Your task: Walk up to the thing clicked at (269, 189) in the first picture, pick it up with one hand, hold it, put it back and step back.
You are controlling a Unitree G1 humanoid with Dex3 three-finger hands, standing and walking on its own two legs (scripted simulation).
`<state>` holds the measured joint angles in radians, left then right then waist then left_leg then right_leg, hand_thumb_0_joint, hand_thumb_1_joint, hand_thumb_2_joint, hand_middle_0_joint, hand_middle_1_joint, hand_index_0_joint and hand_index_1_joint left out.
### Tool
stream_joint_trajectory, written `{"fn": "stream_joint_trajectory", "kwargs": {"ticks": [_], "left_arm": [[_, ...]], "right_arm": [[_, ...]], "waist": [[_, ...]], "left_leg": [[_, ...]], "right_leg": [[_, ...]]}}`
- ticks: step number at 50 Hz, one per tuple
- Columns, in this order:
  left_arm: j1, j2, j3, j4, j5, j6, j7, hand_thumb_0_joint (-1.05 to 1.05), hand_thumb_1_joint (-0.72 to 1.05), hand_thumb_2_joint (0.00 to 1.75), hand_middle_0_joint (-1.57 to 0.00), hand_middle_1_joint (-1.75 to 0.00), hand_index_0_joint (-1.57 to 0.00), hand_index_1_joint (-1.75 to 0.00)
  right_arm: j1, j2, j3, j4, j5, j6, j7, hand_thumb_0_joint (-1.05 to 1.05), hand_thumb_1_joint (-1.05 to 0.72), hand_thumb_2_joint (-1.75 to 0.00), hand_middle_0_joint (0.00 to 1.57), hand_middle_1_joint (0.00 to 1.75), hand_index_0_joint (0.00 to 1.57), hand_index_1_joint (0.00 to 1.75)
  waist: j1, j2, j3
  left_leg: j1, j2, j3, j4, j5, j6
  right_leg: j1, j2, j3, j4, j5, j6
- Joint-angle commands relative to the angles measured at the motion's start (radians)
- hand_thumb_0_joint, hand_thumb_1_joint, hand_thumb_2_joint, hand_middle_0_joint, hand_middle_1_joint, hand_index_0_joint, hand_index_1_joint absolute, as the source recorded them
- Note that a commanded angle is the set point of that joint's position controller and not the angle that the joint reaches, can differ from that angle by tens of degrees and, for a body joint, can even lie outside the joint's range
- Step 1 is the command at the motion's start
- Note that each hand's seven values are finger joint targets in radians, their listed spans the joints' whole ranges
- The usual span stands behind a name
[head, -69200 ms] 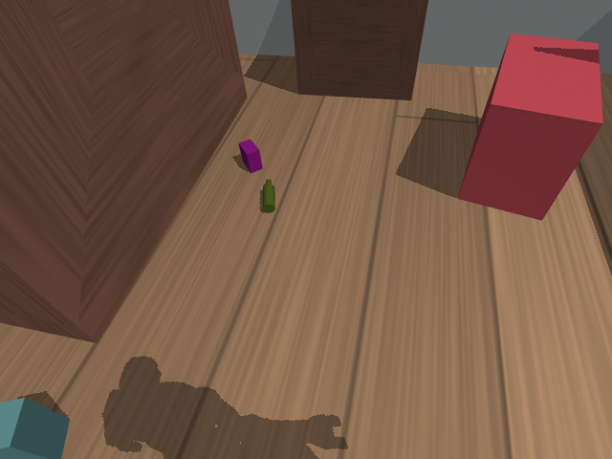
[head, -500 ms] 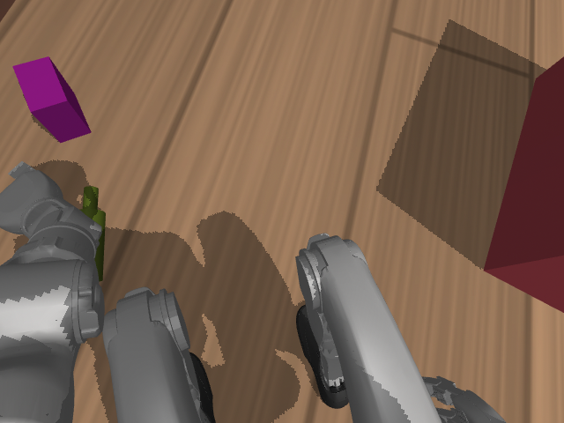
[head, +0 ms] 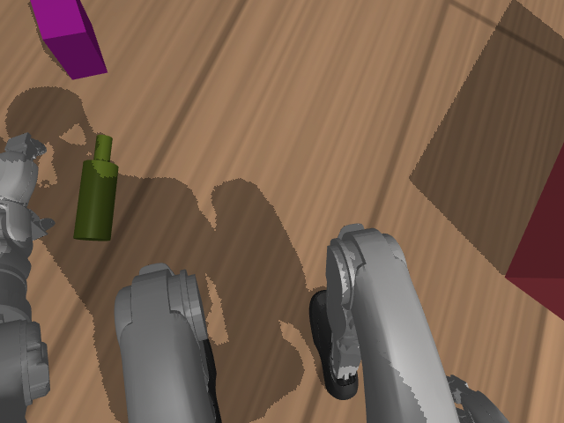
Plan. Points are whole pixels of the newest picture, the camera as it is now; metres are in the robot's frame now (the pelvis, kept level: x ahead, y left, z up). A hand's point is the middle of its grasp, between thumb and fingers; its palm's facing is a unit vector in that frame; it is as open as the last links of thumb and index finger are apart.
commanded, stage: home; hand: left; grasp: from above
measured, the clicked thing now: (98, 186) +0.48 +0.28 -0.30
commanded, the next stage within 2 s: none
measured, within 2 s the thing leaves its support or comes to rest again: neither
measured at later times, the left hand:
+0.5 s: hand out of the picture +0.28 +0.26 +0.05, palm faces -0.20 -0.78 -0.59, open 7.8 cm
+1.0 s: hand out of the picture +0.24 +0.20 +0.28, palm faces +0.19 -0.96 -0.21, open 7.5 cm
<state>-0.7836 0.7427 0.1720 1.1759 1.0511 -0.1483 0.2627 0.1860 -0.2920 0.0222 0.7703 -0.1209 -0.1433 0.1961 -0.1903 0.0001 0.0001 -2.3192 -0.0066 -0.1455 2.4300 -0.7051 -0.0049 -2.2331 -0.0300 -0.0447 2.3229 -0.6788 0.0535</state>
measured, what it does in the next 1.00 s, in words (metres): rises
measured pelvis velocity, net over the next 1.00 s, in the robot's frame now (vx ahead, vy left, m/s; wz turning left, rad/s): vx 0.06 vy -0.01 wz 0.12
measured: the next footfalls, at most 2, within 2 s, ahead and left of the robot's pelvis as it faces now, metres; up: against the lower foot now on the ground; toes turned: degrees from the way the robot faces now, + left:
none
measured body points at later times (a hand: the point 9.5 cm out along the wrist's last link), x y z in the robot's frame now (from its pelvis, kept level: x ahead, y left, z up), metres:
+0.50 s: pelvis +0.00 +0.00 +0.16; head +0.16 +0.05 +0.58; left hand +0.29 +0.30 +0.09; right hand +0.22 -0.23 +0.06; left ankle +0.07 +0.12 -0.29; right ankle +0.10 -0.14 -0.29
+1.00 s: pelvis +0.06 -0.01 +0.35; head +0.12 +0.01 +0.79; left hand +0.23 +0.25 +0.29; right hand +0.24 -0.24 +0.27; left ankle +0.07 +0.12 -0.29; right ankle +0.10 -0.14 -0.29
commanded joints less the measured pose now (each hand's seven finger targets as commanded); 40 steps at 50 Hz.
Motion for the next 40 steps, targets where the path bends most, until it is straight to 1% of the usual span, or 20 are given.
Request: {"fn": "stream_joint_trajectory", "kwargs": {"ticks": [1, 4, 5, 6, 7, 9, 10, 11, 12, 16, 20, 22, 23, 25, 27, 31, 32, 33, 37, 40], "left_arm": [[-0.172, 0.248, 0.035, -0.385, -0.061, -0.028, -0.018, 0.0, 0.2, 1.03, -0.26, -0.63, -0.24, -0.65], [-0.118, 0.207, 0.026, -0.529, -0.138, -0.017, -0.067, 0.0, 0.36, 1.03, -0.25, -0.58, -0.24, -0.6], [-0.081, 0.17, 0.016, -0.555, -0.171, -0.008, -0.086, 0.0, 0.39, 1.04, -0.25, -0.58, -0.24, -0.59], [-0.059, 0.151, 0.004, -0.664, -0.205, -0.002, -0.106, 0.0, 0.42, 1.04, -0.25, -0.57, -0.24, -0.58], [0.012, 0.133, 0.012, -0.629, -0.24, 0.02, -0.121, 0.0, 0.48, 1.05, -0.25, -0.56, -0.24, -0.57], [0.127, 0.043, -0.027, -0.609, -0.302, 0.056, -0.162, 0.0, 0.53, 1.05, -0.25, -0.54, -0.24, -0.55], [0.16, 0.029, -0.036, -0.624, -0.332, 0.073, -0.184, 0.0, 0.56, 1.04, -0.25, -0.52, -0.23, -0.54], [0.206, 0.041, -0.017, -0.643, -0.37, 0.091, -0.2, 0.0, 0.62, 1.0, -0.24, -0.47, -0.23, -0.48], [0.276, -0.01, -0.043, -0.633, -0.405, 0.116, -0.222, 0.0, 0.64, 1.0, -0.23, -0.46, -0.22, -0.47], [0.361, -0.056, -0.058, -0.86, -0.548, 0.176, -0.272, 0.0, 0.75, 0.92, -0.21, -0.36, -0.21, -0.36], [0.419, -0.062, -0.019, -1.051, -0.663, 0.209, -0.263, 0.0, 0.89, 0.98, -0.22, -0.37, -0.22, -0.37], [0.436, -0.063, 0.008, -1.117, -0.702, 0.22, -0.244, 0.0, 0.91, 0.97, -0.22, -0.35, -0.21, -0.35], [0.493, -0.079, 0.015, -1.095, -0.716, 0.232, -0.233, 0.0, 0.9, 0.93, -0.21, -0.32, -0.21, -0.32], [0.572, -0.129, 0.003, -1.099, -0.755, 0.257, -0.221, 0.0, 0.88, 0.89, -0.2, -0.3, -0.2, -0.3], [0.627, -0.148, 0.003, -1.161, -0.803, 0.289, -0.211, 0.0, 0.9, 0.9, -0.2, -0.3, -0.2, -0.3], [0.787, -0.24, -0.035, -1.202, -0.923, 0.383, -0.211, 0.0, 0.9, 0.9, -0.2, -0.3, -0.2, -0.3], [0.831, -0.254, -0.041, -1.216, -0.945, 0.406, -0.212, 0.0, 0.9, 0.9, -0.2, -0.3, -0.2, -0.3], [0.83, -0.264, -0.05, -1.241, -0.962, 0.423, -0.214, 0.0, 0.9, 0.9, -0.2, -0.3, -0.2, -0.3], [0.903, -0.299, -0.036, -1.279, -1.033, 0.475, -0.196, 0.0, 0.9, 0.9, -0.2, -0.3, -0.2, -0.3], [0.961, -0.334, -0.02, -1.292, -1.079, 0.49, -0.186, 0.0, 0.9, 0.9, -0.2, -0.3, -0.2, -0.3]], "right_arm": [[0.206, -0.279, -0.159, -0.056, 0.021, 0.03, -0.028, 0.0, -0.89, -0.9, 0.2, 0.3, 0.2, 0.3], [0.193, -0.262, -0.174, -0.08, 0.043, 0.054, -0.044, 0.0, -0.89, -0.9, 0.2, 0.3, 0.2, 0.3], [0.178, -0.258, -0.178, -0.09, 0.049, 0.06, -0.051, 0.0, -0.89, -0.9, 0.2, 0.3, 0.2, 0.3], [0.17, -0.247, -0.174, -0.108, 0.058, 0.065, -0.056, 0.0, -0.89, -0.9, 0.2, 0.3, 0.2, 0.3], [0.153, -0.251, -0.178, -0.117, 0.069, 0.07, -0.064, 0.0, -0.89, -0.9, 0.2, 0.3, 0.2, 0.3], [0.123, -0.243, -0.167, -0.137, 0.082, 0.083, -0.077, 0.0, -0.89, -0.9, 0.2, 0.3, 0.2, 0.3], [0.115, -0.237, -0.158, -0.147, 0.088, 0.088, -0.083, 0.0, -0.89, -0.9, 0.2, 0.3, 0.2, 0.3], [0.094, -0.237, -0.155, -0.161, 0.098, 0.094, -0.091, 0.0, -0.89, -0.9, 0.2, 0.3, 0.2, 0.3], [0.075, -0.233, -0.149, -0.18, 0.103, 0.096, -0.095, 0.0, -0.89, -0.9, 0.2, 0.3, 0.2, 0.3], [0.005, -0.205, -0.137, -0.257, 0.124, 0.086, -0.123, 0.0, -0.9, -0.9, 0.2, 0.3, 0.2, 0.3], [-0.04, -0.176, -0.123, -0.308, 0.144, 0.065, -0.159, 0.0, -0.9, -0.9, 0.2, 0.3, 0.2, 0.3], [-0.053, -0.162, -0.114, -0.322, 0.151, 0.056, -0.179, 0.0, -0.9, -0.9, 0.2, 0.3, 0.2, 0.3], [-0.063, -0.151, -0.109, -0.323, 0.154, 0.052, -0.188, 0.0, -0.9, -0.9, 0.2, 0.3, 0.2, 0.3], [-0.067, -0.133, -0.104, -0.325, 0.155, 0.047, -0.207, 0.0, -0.9, -0.9, 0.2, 0.3, 0.2, 0.3], [-0.067, -0.126, -0.102, -0.346, 0.16, 0.043, -0.223, 0.0, -0.9, -0.9, 0.2, 0.3, 0.2, 0.3], [-0.062, -0.115, -0.093, -0.354, 0.167, 0.03, -0.249, 0.0, -0.9, -0.9, 0.2, 0.3, 0.2, 0.3], [-0.058, -0.11, -0.087, -0.36, 0.173, 0.026, -0.256, 0.0, -0.9, -0.9, 0.2, 0.3, 0.2, 0.3], [-0.048, -0.104, -0.089, -0.351, 0.172, 0.023, -0.263, 0.0, -0.9, -0.9, 0.2, 0.3, 0.2, 0.3], [-0.011, -0.074, -0.065, -0.346, 0.177, -0.004, -0.295, 0.0, -0.9, -0.9, 0.2, 0.3, 0.2, 0.3], [0.009, -0.065, -0.055, -0.333, 0.175, -0.027, -0.325, 0.0, -0.9, -0.9, 0.2, 0.3, 0.2, 0.3]], "waist": [[0.058, 0.43, -0.957], [0.078, 0.397, -0.941], [0.076, 0.37, -0.926], [0.088, 0.379, -0.973], [0.095, 0.327, -0.932], [0.089, 0.261, -0.82], [0.088, 0.229, -0.771], [0.098, 0.206, -0.711], [0.094, 0.161, -0.662], [0.122, 0.131, -0.674], [0.138, 0.163, -0.72], [0.139, 0.187, -0.716], [0.144, 0.184, -0.688], [0.136, 0.163, -0.639], [0.144, 0.166, -0.664], [0.127, 0.117, -0.617], [0.134, 0.106, -0.611], [0.117, 0.113, -0.611], [0.108, 0.058, -0.568], [0.113, 0.067, -0.507]], "left_leg": [[0.833, 0.018, 0.082, -0.369, 0.4, -0.014], [0.843, 0.018, 0.075, -0.418, 0.366, -0.004], [0.84, 0.02, 0.069, -0.439, 0.344, 0.001], [0.855, 0.017, 0.068, -0.464, 0.331, 0.005], [0.846, 0.017, 0.057, -0.493, 0.295, 0.009], [0.798, 0.018, 0.034, -0.551, 0.227, 0.017], [0.778, 0.02, 0.031, -0.577, 0.188, 0.023], [0.737, 0.018, 0.021, -0.61, 0.122, 0.034], [0.721, 0.02, 0.018, -0.64, 0.084, 0.038], [0.796, 0.026, 0.015, -0.744, -0.008, 0.048], [0.9, 0.028, 0.022, -0.82, 0.016, 0.041], [0.944, 0.028, 0.02, -0.865, 0.028, 0.036], [0.96, 0.028, 0.024, -0.887, 0.032, 0.032], [0.986, 0.025, 0.038, -0.932, 0.035, 0.03], [1.037, 0.02, 0.044, -0.981, 0.015, 0.031], [1.136, 0.022, 0.039, -1.079, 0.02, 0.028], [1.174, 0.023, 0.039, -1.102, 0.046, 0.025], [1.206, 0.024, 0.051, -1.108, 0.098, 0.023], [1.283, 0.018, 0.074, -1.166, 0.249, 0.024], [1.366, 0.023, 0.062, -1.253, 0.291, 0.019]], "right_leg": [[0.34, 0.02, -0.099, -0.225, 0.309, -0.094], [0.355, 0.018, -0.092, -0.27, 0.292, -0.092], [0.36, 0.017, -0.091, -0.287, 0.285, -0.087], [0.407, 0.02, -0.086, -0.307, 0.289, -0.086], [0.411, 0.02, -0.085, -0.326, 0.269, -0.082], [0.412, 0.027, -0.088, -0.364, 0.231, -0.079], [0.424, 0.031, -0.085, -0.398, 0.209, -0.076], [0.433, 0.034, -0.08, -0.421, 0.175, -0.077], [0.447, 0.037, -0.077, -0.449, 0.154, -0.075], [0.567, 0.043, -0.061, -0.55, 0.095, -0.078], [0.668, 0.035, -0.04, -0.625, 0.114, -0.076], [0.708, 0.031, -0.031, -0.658, 0.121, -0.075], [0.726, 0.029, -0.028, -0.68, 0.12, -0.074], [0.772, 0.03, -0.019, -0.749, 0.11, -0.074], [0.849, 0.03, -0.01, -0.816, 0.094, -0.073], [0.97, 0.031, -0.002, -0.941, 0.095, -0.065], [1.004, 0.033, -0.002, -0.967, 0.109, -0.066], [1.03, 0.034, 0.0, -0.996, 0.144, -0.067], [1.204, 0.04, 0.007, -1.111, 0.258, -0.065], [1.277, 0.041, 0.005, -1.183, 0.294, -0.064]]}}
